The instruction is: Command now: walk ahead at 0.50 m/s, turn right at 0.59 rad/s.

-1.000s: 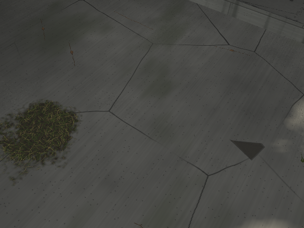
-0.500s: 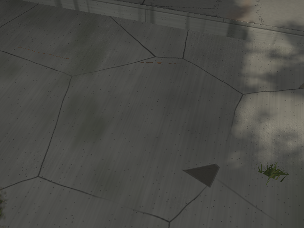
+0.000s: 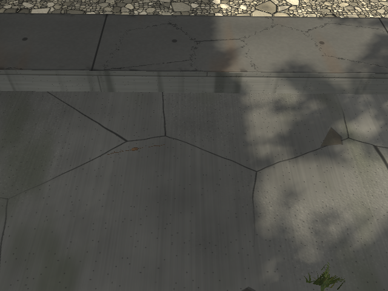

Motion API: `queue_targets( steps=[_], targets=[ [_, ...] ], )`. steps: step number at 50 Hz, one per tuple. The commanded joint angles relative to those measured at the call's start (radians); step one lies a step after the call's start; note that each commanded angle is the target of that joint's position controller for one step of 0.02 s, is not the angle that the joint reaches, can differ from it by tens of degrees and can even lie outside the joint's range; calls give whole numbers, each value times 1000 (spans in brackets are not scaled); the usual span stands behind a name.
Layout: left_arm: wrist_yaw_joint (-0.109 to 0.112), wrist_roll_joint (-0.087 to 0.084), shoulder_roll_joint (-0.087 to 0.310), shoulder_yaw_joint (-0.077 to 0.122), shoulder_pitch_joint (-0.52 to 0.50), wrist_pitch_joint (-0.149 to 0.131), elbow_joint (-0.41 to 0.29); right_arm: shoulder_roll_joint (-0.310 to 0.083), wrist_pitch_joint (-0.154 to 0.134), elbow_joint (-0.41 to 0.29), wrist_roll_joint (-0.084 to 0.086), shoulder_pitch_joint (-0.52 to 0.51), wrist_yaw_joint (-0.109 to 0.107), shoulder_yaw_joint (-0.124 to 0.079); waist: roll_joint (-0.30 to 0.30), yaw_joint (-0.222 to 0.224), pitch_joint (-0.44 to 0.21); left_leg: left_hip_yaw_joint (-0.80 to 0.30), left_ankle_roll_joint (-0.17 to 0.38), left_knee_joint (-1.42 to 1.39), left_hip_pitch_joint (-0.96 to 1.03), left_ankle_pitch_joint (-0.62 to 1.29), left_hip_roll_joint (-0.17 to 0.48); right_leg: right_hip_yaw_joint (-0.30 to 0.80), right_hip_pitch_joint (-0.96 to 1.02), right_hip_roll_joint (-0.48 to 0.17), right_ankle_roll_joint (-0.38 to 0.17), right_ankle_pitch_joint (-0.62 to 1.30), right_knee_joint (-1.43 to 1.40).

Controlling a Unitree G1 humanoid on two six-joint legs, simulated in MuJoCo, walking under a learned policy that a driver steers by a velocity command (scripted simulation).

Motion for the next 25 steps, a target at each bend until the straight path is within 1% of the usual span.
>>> queue_targets(
  steps=[1,2,3,6,8,11,13,15,16,17,18,19,20,21,22,23,24,25],
  targets=[
    [-8,0,100,32,-60,-9,-116,-100,2,-22,-6,65,-10,-26,156,-41,-4,-323,152,-294,258,-63,285,23,-310,-132,9,95,34],
    [-12,-5,78,28,-53,-4,-117,-99,-2,-14,-2,64,-10,-28,164,-34,-2,-274,157,-316,237,-24,277,10,-295,-140,12,104,12],
    [-13,-4,63,24,-62,1,-124,-109,-6,-4,2,67,-10,-31,158,-32,4,-233,167,-334,227,19,279,2,-301,-146,18,119,-13],
    [-14,5,45,15,-111,5,-144,-151,-9,25,-1,81,-13,-45,118,-36,9,-139,188,-360,255,138,300,-2,-342,-159,37,213,-125],
    [-23,4,40,11,-145,1,-146,-165,-4,37,1,78,-14,-48,108,-45,11,-59,173,-361,278,192,285,-19,-332,-158,37,315,-229],
    [-42,3,22,1,-242,-10,-166,-186,8,59,8,102,-18,-51,100,-84,38,40,143,-355,301,222,268,-74,-283,-140,23,435,-403],
    [-55,1,19,-1,-294,-11,-185,-204,17,75,17,130,-18,-55,100,-101,56,72,131,-349,341,230,282,-105,-266,-129,8,431,-476],
    [-65,-1,30,3,-321,-10,-204,-224,29,88,28,145,-17,-62,107,-99,70,96,118,-320,397,304,305,-129,-255,-115,-19,371,-526],
    [-68,2,43,10,-315,-9,-210,-236,34,90,34,141,-17,-65,114,-84,62,115,108,-277,422,432,309,-150,-222,-94,-39,322,-545],
    [-68,6,62,20,-288,-5,-210,-254,40,89,39,138,-21,-71,133,-59,35,137,97,-206,442,616,309,-179,-162,-61,-61,266,-553],
    [-66,9,91,37,-214,-1,-196,-268,48,89,44,134,-24,-75,144,-10,-14,160,85,-83,446,783,301,-208,-56,-19,-87,227,-568],
    [-58,6,135,65,-56,3,-155,-259,54,85,48,122,-28,-71,124,81,-94,194,58,117,381,833,270,-223,163,28,-124,287,-633],
    [-39,2,207,98,121,13,-110,-216,50,71,25,138,-32,-53,44,156,-187,195,15,411,143,579,234,-80,481,-37,-175,315,-638],
    [-32,-7,329,110,81,4,-119,-69,26,4,-17,223,-18,-4,-248,22,-263,122,-45,771,-312,-366,33,501,782,-304,-357,155,-729],
    [-39,-1,250,85,118,-13,-152,-147,-11,-5,15,130,-5,-11,-140,103,-401,-109,-33,884,-415,-414,17,735,830,-367,-397,14,-872],
    [-43,8,194,66,89,-28,-133,-194,-28,-34,51,36,3,-24,-87,113,-254,-112,-15,872,-493,-313,59,594,741,-342,-345,84,-892],
    [-42,5,171,57,36,-35,-132,-179,-37,-36,41,23,-2,-16,-18,70,-166,-107,-6,785,-459,-226,99,474,594,-299,-313,178,-890],
    [-39,9,143,48,-34,-35,-141,-179,-38,-25,14,25,-9,-19,16,25,-110,-107,-14,700,-392,-177,127,385,458,-261,-288,288,-894]
  ],
)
